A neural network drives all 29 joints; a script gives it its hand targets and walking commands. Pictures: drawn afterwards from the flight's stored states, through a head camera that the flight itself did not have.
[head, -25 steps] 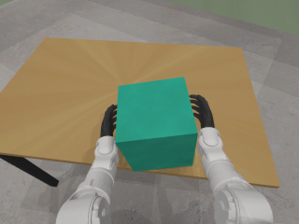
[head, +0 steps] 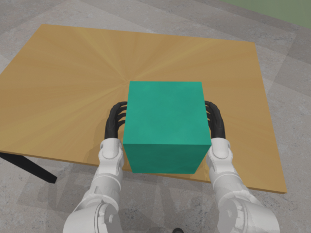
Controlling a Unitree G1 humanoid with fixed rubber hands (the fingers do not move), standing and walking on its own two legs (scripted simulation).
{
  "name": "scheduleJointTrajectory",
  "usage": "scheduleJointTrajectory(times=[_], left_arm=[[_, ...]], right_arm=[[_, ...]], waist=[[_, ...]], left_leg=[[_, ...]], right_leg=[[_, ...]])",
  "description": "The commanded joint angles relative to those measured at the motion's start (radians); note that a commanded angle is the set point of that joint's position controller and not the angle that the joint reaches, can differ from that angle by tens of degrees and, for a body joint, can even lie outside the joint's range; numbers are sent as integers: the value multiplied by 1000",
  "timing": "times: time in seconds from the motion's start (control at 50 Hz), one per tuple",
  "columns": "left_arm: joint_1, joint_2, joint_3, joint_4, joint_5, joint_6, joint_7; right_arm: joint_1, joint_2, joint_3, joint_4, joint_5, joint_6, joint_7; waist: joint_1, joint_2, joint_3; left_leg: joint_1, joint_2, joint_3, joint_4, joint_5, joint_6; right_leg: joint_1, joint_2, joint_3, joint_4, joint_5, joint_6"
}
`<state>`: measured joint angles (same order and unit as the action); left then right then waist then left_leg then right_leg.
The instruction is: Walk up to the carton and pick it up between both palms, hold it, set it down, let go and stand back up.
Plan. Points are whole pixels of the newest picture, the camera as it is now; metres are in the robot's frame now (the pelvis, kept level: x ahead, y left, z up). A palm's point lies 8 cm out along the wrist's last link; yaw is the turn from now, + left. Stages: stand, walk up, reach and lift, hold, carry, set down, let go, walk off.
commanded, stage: set down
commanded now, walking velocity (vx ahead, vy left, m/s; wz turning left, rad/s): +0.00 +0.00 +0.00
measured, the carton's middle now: (164, 130) +0.38 -0.02 -0.02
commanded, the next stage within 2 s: none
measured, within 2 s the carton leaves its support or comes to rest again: neither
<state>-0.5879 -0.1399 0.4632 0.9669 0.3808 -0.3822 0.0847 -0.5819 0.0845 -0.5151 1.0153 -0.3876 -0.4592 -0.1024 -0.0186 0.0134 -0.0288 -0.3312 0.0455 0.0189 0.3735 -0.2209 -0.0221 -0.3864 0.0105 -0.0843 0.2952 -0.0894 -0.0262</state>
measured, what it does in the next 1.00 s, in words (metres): stands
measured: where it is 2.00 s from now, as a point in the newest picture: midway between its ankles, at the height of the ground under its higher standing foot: outside the picture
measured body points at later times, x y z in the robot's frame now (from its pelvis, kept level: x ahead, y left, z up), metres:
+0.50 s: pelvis -0.01 +0.01 -0.02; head +0.06 +0.00 +0.43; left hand +0.39 +0.15 +0.00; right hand +0.38 -0.17 -0.01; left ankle -0.03 +0.13 -0.75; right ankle +0.03 -0.10 -0.75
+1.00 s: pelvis -0.03 +0.00 +0.00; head -0.01 +0.01 +0.45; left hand +0.41 +0.17 +0.12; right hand +0.40 -0.20 +0.12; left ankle -0.03 +0.13 -0.75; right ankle +0.03 -0.10 -0.75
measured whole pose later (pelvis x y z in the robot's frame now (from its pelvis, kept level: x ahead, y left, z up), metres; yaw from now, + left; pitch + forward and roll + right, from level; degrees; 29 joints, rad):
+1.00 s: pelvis -0.03 +0.00 +0.00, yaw -2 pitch +6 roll +0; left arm -0.82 0.21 0.03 0.91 -0.17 0.14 0.10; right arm -0.84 -0.29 0.04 1.02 0.35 0.07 -0.06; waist 0.02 -0.02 -0.09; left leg -0.30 0.04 0.06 0.42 -0.22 -0.02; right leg -0.38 0.01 -0.04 0.36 -0.09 -0.03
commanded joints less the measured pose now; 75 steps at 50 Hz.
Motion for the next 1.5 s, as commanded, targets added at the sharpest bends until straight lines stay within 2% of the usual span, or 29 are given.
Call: scheduleJointTrajectory(times=[0.0, 0.24, 0.26, 0.34, 0.36, 0.48, 0.5, 0.54, 0.6, 0.7, 0.84, 1.02, 1.04, 1.06, 1.08, 1.1, 1.12, 1.14, 1.16, 1.18, 1.22, 1.26, 1.32, 1.34, 1.36, 1.42, 1.44, 1.46, 1.48], left_arm=[[-407, -361, -226, 7, 78, -37, -85], [-410, -39, -114, 9, 9, -44, -10], [-402, 71, -118, -4, -20, -45, 12], [-426, 187, -130, -34, -144, -47, 62], [-423, 193, -154, 13, -181, -51, 65], [-462, 300, -245, -39, -347, -28, 55], [-584, 438, -283, 63, -451, -12, 48], [-567, 396, -356, -52, -510, 9, 50], [-610, 391, -434, -86, -583, 90, 34], [-645, 385, -492, -94, -625, 236, 5], [-677, 459, -453, -102, -586, 374, 12], [-648, 521, -350, -390, -523, 602, 11], [-359, 355, -392, 70, -462, 581, -27], [-490, 436, -311, -259, -475, 524, -34], [-208, 388, -289, -502, -434, 507, -28], [-171, 403, -280, -461, -379, 496, -49], [-168, 403, -281, -364, -365, 483, -72], [-217, 444, -246, -605, -370, 476, -70], [-182, 417, -285, -536, -376, 477, -71], [-316, 445, -300, -568, -428, 464, -64], [-336, 452, -334, -783, -490, 456, -24], [-251, 434, -359, -725, -499, 461, -17], [-184, 442, -373, -874, -526, 463, -5], [-117, 418, -392, -786, -517, 473, -17], [-218, 450, -391, -788, -535, 473, -21], [-134, 433, -401, -807, -536, 489, -20], [-70, 399, -410, -704, -528, 500, -26], [-140, 428, -400, -756, -533, 504, -24], [34, 373, -402, -705, -505, 514, -28]], right_arm=[[-382, 518, 313, 73, -113, -31, 108], [-387, 208, 243, 130, 22, -2, 37], [-385, 62, 249, 117, 65, -4, 24], [-463, -76, 318, 82, 244, -7, -11], [-477, -89, 339, 98, 274, -4, -16], [-557, -238, 392, 23, 412, 17, -10], [-646, -378, 476, -95, 532, 36, -20], [-618, -409, 508, -103, 604, 65, -19], [-616, -465, 519, -121, 665, 156, -1], [-629, -493, 550, -87, 723, 304, 36], [-671, -509, 556, -72, 747, 427, 64], [-689, -516, 488, -298, 711, 546, 4], [-422, -320, 540, 140, 646, 552, 9], [-466, -399, 476, -152, 655, 492, -2], [-207, -389, 517, -350, 679, 408, -12], [-216, -384, 497, -333, 647, 374, -16], [-245, -373, 481, -274, 604, 362, -11], [-258, -419, 452, -482, 615, 343, -14], [-241, -379, 457, -461, 591, 347, -10], [-347, -381, 414, -525, 558, 356, -6], [-319, -386, 388, -739, 550, 364, 10], [-243, -356, 413, -718, 544, 389, 21], [-137, -373, 415, -812, 573, 396, 20], [-84, -352, 432, -727, 573, 405, 22], [-168, -370, 401, -733, 568, 412, 23], [-90, -364, 419, -744, 585, 421, 26], [-51, -349, 427, -664, 580, 430, 35], [-102, -373, 408, -707, 581, 433, 34], [49, -344, 440, -646, 585, 430, 39]], waist=[[38, -31, -407], [51, 8, -415], [63, 31, -492], [72, 28, -653], [62, 4, -646], [32, -25, -822], [49, -73, -836], [21, -38, -874], [-15, 3, -852], [-3, 8, -669], [42, -26, -515], [52, -23, -560], [-8, -63, -150], [39, -33, -434], [53, -6, -586], [31, 2, -559], [15, -22, -442], [29, -2, -534], [6, -29, -386], [4, -37, -398], [13, -12, -562], [14, -27, -509], [9, 1, -586], [-11, -4, -504], [-10, 15, -517], [5, 15, -485], [0, 1, -404], [7, 2, -425], [8, -17, -347]], left_leg=[[-171, -43, 65, -51, 116, 24], [-184, -52, 65, 21, 125, 21], [-155, -48, 70, 39, 181, 5], [-155, -52, 61, 116, 295, -7], [-186, -53, 54, 135, 271, -1], [-173, -64, 46, 230, 357, -16], [-218, -65, 50, 198, 353, -40], [-190, -67, 36, 172, 382, -52], [-46, -59, 17, 169, 404, -69], [23, -48, 2, 104, 319, -51], [-5, -47, 10, 14, 169, -3], [65, -61, 51, -27, 227, -6], [-54, -63, -24, 5, 110, 24], [39, -75, 17, -11, 135, 9], [160, -78, 18, 0, 392, -16], [123, -87, 17, 26, 516, -33], [31, -90, 19, 19, 436, -27], [83, -99, 42, -8, 390, -34], [18, -98, 27, -14, 313, -18], [-30, -101, 30, -15, 214, -11], [10, -100, 34, -2, 247, -19], [-10, -95, 24, 2, 254, -14], [39, -90, 16, 8, 328, -29], [27, -87, 4, 11, 326, -27], [10, -87, 6, 4, 272, -28], [27, -79, -1, -11, 269, -23], [10, -73, -13, -17, 240, -20], [15, -75, -6, -25, 216, -20], [44, -69, -17, -35, 241, -17]], right_leg=[[491, -25, 26, 69, 240, 29], [365, -16, 56, 109, 118, 14], [354, -6, 60, 125, 147, 8], [358, 15, 68, 183, 245, 10], [334, 16, 71, 201, 221, 12], [282, 35, 70, 288, 303, 23], [469, 31, 105, 280, 432, 26], [454, 41, 93, 279, 471, 35], [319, 59, 66, 217, 358, 12], [220, 51, 55, 124, 159, 4], [283, 18, 84, 71, 12, 15], [480, 32, 88, 68, 170, 27], [339, 22, 97, 93, -38, 13], [393, 7, 102, 53, -5, 28], [560, 32, 97, 77, 320, 30], [612, 48, 87, 109, 457, 31], [618, 42, 89, 112, 403, 31], [664, 43, 90, 92, 382, 36], [615, 44, 90, 90, 276, 35], [542, 36, 88, 88, 149, 35], [536, 42, 81, 111, 174, 30], [564, 34, 94, 123, 221, 31], [607, 37, 97, 141, 324, 37], [586, 36, 98, 138, 315, 31], [542, 29, 97, 129, 244, 27], [538, 30, 98, 117, 216, 18], [518, 32, 96, 115, 167, 9], [505, 30, 95, 104, 140, 11], [537, 34, 96, 100, 166, 5]])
